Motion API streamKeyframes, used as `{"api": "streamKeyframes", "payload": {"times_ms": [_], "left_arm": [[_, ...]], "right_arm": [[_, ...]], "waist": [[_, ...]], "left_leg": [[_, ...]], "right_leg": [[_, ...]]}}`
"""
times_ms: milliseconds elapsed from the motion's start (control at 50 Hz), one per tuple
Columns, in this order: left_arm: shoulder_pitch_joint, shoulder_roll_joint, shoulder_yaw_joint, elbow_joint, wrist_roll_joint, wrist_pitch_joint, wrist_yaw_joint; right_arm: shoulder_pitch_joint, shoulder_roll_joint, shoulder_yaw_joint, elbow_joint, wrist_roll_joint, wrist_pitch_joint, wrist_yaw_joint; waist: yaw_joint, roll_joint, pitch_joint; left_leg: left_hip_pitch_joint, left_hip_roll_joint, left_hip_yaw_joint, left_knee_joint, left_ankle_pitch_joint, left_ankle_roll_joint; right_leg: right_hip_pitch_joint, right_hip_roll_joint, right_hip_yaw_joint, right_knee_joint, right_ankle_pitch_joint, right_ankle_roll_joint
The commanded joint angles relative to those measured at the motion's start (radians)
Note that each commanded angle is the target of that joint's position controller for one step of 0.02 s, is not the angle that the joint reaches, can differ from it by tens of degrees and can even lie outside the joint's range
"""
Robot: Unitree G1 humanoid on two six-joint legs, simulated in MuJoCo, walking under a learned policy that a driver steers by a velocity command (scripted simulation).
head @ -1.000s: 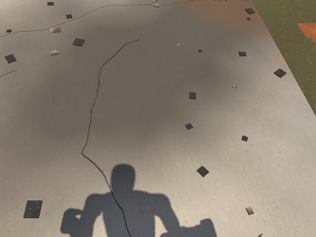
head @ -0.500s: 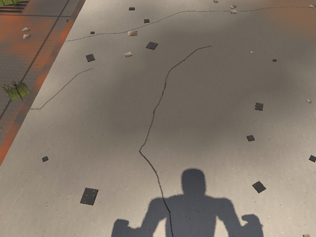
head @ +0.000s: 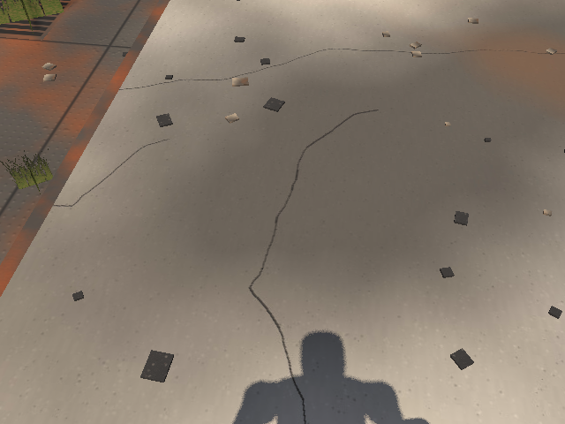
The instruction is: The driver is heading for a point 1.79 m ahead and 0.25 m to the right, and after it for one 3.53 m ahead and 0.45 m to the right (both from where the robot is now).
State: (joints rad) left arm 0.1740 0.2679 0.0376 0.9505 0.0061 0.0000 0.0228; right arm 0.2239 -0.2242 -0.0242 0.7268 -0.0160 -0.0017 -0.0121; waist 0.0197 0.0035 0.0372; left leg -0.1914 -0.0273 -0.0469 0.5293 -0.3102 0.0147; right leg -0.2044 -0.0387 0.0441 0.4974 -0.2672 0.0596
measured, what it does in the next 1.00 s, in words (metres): stands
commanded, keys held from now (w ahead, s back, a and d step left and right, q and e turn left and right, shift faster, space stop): no key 0.86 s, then w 0.14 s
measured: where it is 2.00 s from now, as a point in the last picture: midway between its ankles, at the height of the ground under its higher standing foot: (313, 417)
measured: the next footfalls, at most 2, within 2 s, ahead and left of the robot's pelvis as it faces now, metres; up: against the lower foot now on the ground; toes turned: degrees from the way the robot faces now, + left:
left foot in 1.54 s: +0.42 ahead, +0.09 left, +0.00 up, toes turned +1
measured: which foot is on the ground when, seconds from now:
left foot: down 0.00-1.00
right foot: down 0.00-1.00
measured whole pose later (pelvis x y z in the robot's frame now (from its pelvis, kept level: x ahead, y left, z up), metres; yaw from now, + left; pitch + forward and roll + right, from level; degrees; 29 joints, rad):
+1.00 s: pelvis +0.01 -0.01 +0.00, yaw -1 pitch -1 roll +0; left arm 0.28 0.21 0.02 1.13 -0.01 -0.01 0.04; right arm 0.32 -0.22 -0.02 1.02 0.02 -0.02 -0.03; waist 0.00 0.00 0.00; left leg -0.19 -0.01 -0.04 0.55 -0.36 0.02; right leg -0.26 -0.02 0.03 0.64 -0.42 0.00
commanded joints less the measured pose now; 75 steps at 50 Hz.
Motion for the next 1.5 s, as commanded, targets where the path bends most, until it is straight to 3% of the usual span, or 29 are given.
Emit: {"api": "streamKeyframes", "payload": {"times_ms": [20, 400, 860, 900, 940, 1000, 1040, 1060, 1080, 1100, 1120, 1140, 1160, 1200, 1220, 1240, 1260, 1320, 1360, 1400, 1460, 1500], "left_arm": [[-0.007, 0.107, 0.021, -0.018, -0.002, -0.009, 0.007], [0.026, 0.091, 0.017, 0.108, -0.006, 0.001, 0.023], [0.091, 0.047, 0.002, 0.160, -0.006, 0.005, 0.030], [0.117, 0.030, -0.001, 0.172, -0.012, 0.007, 0.031], [0.099, 0.034, 0.001, 0.152, -0.017, -0.002, 0.031], [0.069, -0.015, -0.010, 0.114, -0.021, -0.053, 0.008], [0.108, -0.018, -0.010, 0.114, -0.034, -0.079, -0.009], [0.182, -0.025, -0.009, 0.137, -0.037, -0.088, -0.014], [0.268, -0.007, 0.001, 0.173, -0.031, -0.092, -0.015], [0.392, 0.059, 0.021, 0.204, -0.021, -0.093, -0.013], [0.502, 0.211, 0.054, 0.212, -0.021, -0.102, -0.029], [0.436, 0.146, 0.031, 0.192, -0.002, -0.117, -0.033], [0.360, 0.088, 0.017, 0.161, -0.007, -0.126, -0.033], [0.293, 0.057, 0.004, 0.128, -0.018, -0.125, -0.040], [0.303, 0.017, -0.008, 0.125, -0.014, -0.117, -0.039], [0.332, 0.014, -0.011, 0.130, -0.009, -0.110, -0.035], [0.356, 0.012, -0.013, 0.132, -0.008, -0.103, -0.029], [0.361, 0.052, -0.010, 0.112, -0.001, -0.087, -0.008], [0.372, 0.080, -0.005, 0.103, -0.002, -0.085, -0.001], [0.393, 0.095, 0.002, 0.106, -0.012, -0.087, 0.002], [0.384, 0.102, 0.013, 0.106, -0.024, -0.084, 0.003], [0.353, 0.126, 0.024, 0.093, -0.017, -0.075, 0.002]], "right_arm": [[-0.002, -0.120, -0.033, -0.047, 0.001, -0.015, -0.003], [0.047, -0.114, -0.024, 0.100, 0.010, -0.017, -0.015], [0.095, -0.088, -0.004, 0.250, 0.016, -0.015, -0.022], [0.115, -0.095, -0.007, 0.268, 0.021, -0.008, -0.027], [0.119, -0.137, -0.020, 0.262, 0.031, -0.008, -0.031], [0.175, -0.196, -0.044, 0.270, 0.046, -0.033, -0.025], [0.101, -0.179, -0.041, 0.245, 0.048, -0.043, -0.020], [0.034, -0.167, -0.037, 0.223, 0.055, -0.043, -0.016], [-0.012, -0.146, -0.032, 0.203, 0.056, -0.044, -0.014], [-0.033, -0.084, -0.016, 0.189, 0.044, -0.053, -0.008], [-0.041, -0.053, -0.010, 0.141, 0.048, -0.072, -0.014], [-0.046, -0.096, -0.020, 0.142, 0.064, -0.087, -0.014], [-0.027, -0.098, -0.021, 0.152, 0.072, -0.098, -0.003], [-0.026, -0.110, -0.031, 0.172, 0.052, -0.112, 0.008], [-0.050, -0.123, -0.040, 0.169, 0.042, -0.114, 0.014], [-0.061, -0.105, -0.039, 0.165, 0.041, -0.113, 0.022], [-0.079, -0.087, -0.036, 0.162, 0.039, -0.109, 0.029], [-0.214, -0.040, -0.017, 0.108, 0.039, -0.101, 0.036], [-0.297, -0.032, -0.007, 0.078, 0.043, -0.101, 0.041], [-0.344, -0.048, -0.005, 0.059, 0.048, -0.100, 0.048], [-0.368, -0.083, -0.011, 0.034, 0.050, -0.105, 0.060], [-0.284, -0.129, -0.033, 0.048, 0.047, -0.109, 0.061]], "waist": [[-0.003, 0.013, -0.034], [-0.001, 0.004, -0.009], [-0.008, -0.001, 0.016], [-0.012, 0.019, 0.008], [-0.024, 0.067, 0.083], [-0.047, 0.196, 0.128], [0.002, 0.181, 0.148], [0.051, 0.162, 0.146], [0.085, 0.102, 0.134], [0.115, -0.085, 0.068], [0.128, -0.345, 0.028], [0.085, -0.218, 0.065], [0.047, -0.136, 0.116], [0.022, -0.082, 0.111], [0.026, -0.079, 0.094], [0.030, -0.115, 0.079], [0.035, -0.110, 0.069], [0.052, -0.083, 0.090], [0.067, -0.094, 0.103], [0.068, -0.109, 0.121], [0.033, -0.107, 0.122], [-0.033, -0.132, 0.037]], "left_leg": [[-0.029, 0.073, -0.076, -0.119, 0.198, 0.026], [-0.029, 0.045, -0.032, -0.125, 0.196, 0.009], [-0.040, 0.032, -0.009, -0.134, 0.160, 0.002], [-0.046, 0.018, -0.008, -0.154, -0.132, 0.019], [-0.111, 0.070, -0.096, -0.208, -0.453, 0.074], [-0.111, 0.275, -0.393, -0.345, -0.573, 0.195], [-0.170, 0.291, -0.393, -0.341, -0.497, 0.201], [-0.239, 0.242, -0.309, -0.296, -0.433, 0.164], [-0.302, 0.164, -0.203, -0.189, -0.313, 0.119], [-0.395, 0.059, -0.044, 0.119, -0.162, 0.057], [-0.558, -0.038, 0.058, 0.386, -0.217, 0.021], [-0.622, 0.013, -0.038, 0.579, -0.240, 0.036], [-0.674, 0.058, -0.063, 0.653, -0.142, 0.057], [-0.684, 0.115, -0.028, 0.613, 0.021, 0.070], [-0.654, 0.132, -0.008, 0.574, 0.075, 0.067], [-0.622, 0.135, 0.014, 0.534, 0.107, 0.055], [-0.616, 0.133, 0.037, 0.503, 0.129, 0.038], [-0.577, 0.112, 0.076, 0.300, 0.212, 0.002], [-0.489, 0.083, 0.103, 0.163, 0.281, -0.007], [-0.439, 0.070, 0.108, 0.094, 0.315, 0.000], [-0.411, 0.067, 0.083, 0.019, 0.308, 0.041], [-0.267, 0.024, 0.105, 0.015, 0.266, 0.076]], "right_leg": [[0.030, -0.009, 0.005, -0.045, 0.159, -0.015], [0.029, 0.001, -0.002, -0.062, 0.159, -0.023], [0.010, 0.017, -0.017, -0.070, 0.139, -0.029], [-0.006, 0.058, -0.062, -0.035, -0.089, -0.040], [-0.115, 0.082, -0.084, 0.042, -0.312, -0.066], [-0.212, 0.054, -0.088, 0.257, -0.184, -0.087], [-0.151, 0.025, -0.071, 0.201, -0.196, -0.130], [-0.011, 0.032, -0.081, 0.050, -0.166, -0.149], [0.129, 0.041, -0.058, -0.053, -0.090, -0.145], [0.278, -0.102, 0.169, -0.161, -0.135, -0.169], [0.355, -0.321, 0.600, -0.333, -0.275, -0.304], [0.305, -0.370, 0.707, -0.360, -0.323, -0.343], [0.286, -0.341, 0.598, -0.350, -0.284, -0.317], [0.293, -0.255, 0.381, -0.357, -0.098, -0.251], [0.295, -0.209, 0.282, -0.361, 0.030, -0.221], [0.289, -0.189, 0.224, -0.361, 0.137, -0.216], [0.296, -0.173, 0.177, -0.359, 0.233, -0.219], [0.230, -0.152, 0.097, -0.380, 0.315, -0.227], [0.166, -0.143, 0.064, -0.406, 0.296, -0.228], [0.158, -0.165, 0.054, -0.423, 0.290, -0.235], [0.247, -0.208, 0.037, -0.383, 0.399, -0.217], [0.301, -0.218, 0.011, -0.252, 0.728, -0.193]]}}
Keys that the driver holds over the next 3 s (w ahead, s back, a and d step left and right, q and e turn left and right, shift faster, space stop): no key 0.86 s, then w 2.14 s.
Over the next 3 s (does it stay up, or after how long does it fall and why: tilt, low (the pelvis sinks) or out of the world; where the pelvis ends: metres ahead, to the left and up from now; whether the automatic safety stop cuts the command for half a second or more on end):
stays up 1.05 0.00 0.01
